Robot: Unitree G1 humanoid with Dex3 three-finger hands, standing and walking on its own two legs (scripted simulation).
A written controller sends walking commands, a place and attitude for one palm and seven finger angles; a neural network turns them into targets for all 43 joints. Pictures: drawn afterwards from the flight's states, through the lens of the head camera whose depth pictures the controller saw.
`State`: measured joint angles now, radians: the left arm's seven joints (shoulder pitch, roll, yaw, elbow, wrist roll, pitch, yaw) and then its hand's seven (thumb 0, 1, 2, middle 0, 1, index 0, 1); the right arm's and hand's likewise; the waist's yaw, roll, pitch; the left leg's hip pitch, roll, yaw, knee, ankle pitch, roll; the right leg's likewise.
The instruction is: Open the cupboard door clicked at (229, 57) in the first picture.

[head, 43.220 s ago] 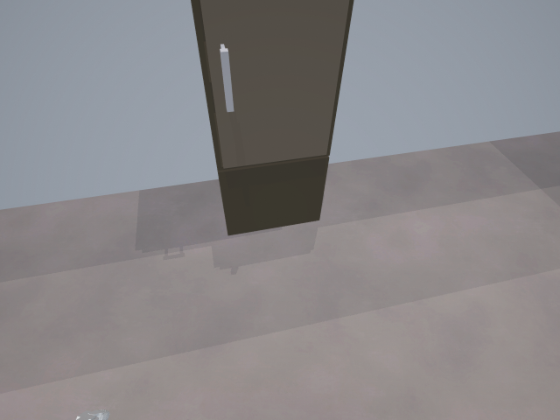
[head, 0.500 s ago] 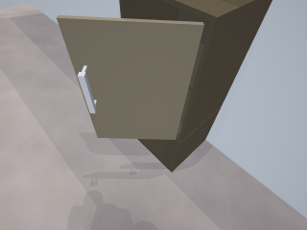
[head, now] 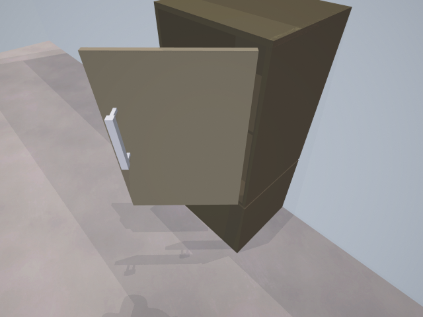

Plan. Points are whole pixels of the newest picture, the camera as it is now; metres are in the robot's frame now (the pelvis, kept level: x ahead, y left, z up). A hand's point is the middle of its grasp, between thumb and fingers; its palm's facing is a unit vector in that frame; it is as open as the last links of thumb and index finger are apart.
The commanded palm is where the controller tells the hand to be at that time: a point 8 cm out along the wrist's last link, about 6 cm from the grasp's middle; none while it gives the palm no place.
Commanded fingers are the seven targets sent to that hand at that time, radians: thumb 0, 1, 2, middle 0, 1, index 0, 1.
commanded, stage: come to a stop and stand still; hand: left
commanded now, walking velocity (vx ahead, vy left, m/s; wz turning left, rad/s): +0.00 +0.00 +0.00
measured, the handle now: (120, 139) +0.56 +0.29 +0.01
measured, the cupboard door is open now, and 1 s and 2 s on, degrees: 46 46 46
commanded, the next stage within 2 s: look again from close up in 0.98 s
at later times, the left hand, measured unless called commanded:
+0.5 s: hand out of the picture -0.03 +0.21 -0.17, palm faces +0.01 -0.97 -0.23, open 7.4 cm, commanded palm none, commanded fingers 0.00 0.90 0.90 -0.20 -0.30 -0.20 -0.30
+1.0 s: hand out of the picture -0.07 +0.18 -0.17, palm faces +0.04 -0.99 -0.14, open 7.4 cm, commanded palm none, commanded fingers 0.00 0.90 0.90 -0.20 -0.30 -0.20 -0.30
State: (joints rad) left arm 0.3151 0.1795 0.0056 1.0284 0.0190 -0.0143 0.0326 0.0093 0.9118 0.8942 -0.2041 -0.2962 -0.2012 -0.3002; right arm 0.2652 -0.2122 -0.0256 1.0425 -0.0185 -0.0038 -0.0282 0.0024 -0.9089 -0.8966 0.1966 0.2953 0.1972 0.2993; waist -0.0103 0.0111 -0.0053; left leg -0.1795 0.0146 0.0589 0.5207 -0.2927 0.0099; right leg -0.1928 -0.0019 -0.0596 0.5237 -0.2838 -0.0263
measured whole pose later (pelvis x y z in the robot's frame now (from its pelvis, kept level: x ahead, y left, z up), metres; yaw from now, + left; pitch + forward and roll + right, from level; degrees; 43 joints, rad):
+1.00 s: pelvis -0.04 +0.04 +0.00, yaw +0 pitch -2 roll +0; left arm 0.38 0.11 0.00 1.10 0.03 -0.01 0.04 0.01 0.91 0.89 -0.20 -0.30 -0.20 -0.30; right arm 0.30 -0.11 -0.01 1.13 -0.01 0.00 -0.02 0.00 -0.91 -0.90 0.20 0.30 0.20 0.30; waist 0.00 -0.02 0.02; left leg -0.22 -0.03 0.09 0.44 -0.19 0.06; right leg -0.24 -0.04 -0.03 0.43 -0.17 0.03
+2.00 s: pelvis -0.01 +0.04 +0.00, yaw +2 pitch -1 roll -2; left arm 0.35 0.13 0.05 1.05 0.03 0.00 0.03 0.01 0.91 0.89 -0.20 -0.30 -0.20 -0.30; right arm 0.33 -0.15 -0.03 1.11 -0.02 0.03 0.00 0.00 -0.91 -0.90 0.20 0.30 0.20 0.30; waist 0.02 -0.01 0.02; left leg -0.30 0.02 0.07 0.68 -0.39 0.01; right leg -0.21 -0.04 -0.08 0.47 -0.25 0.02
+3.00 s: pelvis -0.02 +0.01 +0.00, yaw +4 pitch -3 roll +0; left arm 0.20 0.32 0.00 0.97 0.02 0.00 0.00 0.01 0.91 0.89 -0.20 -0.30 -0.20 -0.30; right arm 0.16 -0.34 -0.02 0.99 -0.03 0.00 0.01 0.00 -0.91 -0.90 0.20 0.30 0.20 0.30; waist -0.01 0.00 -0.01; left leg -0.21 0.04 0.05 0.46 -0.19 0.00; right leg -0.19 0.00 -0.08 0.46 -0.23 -0.02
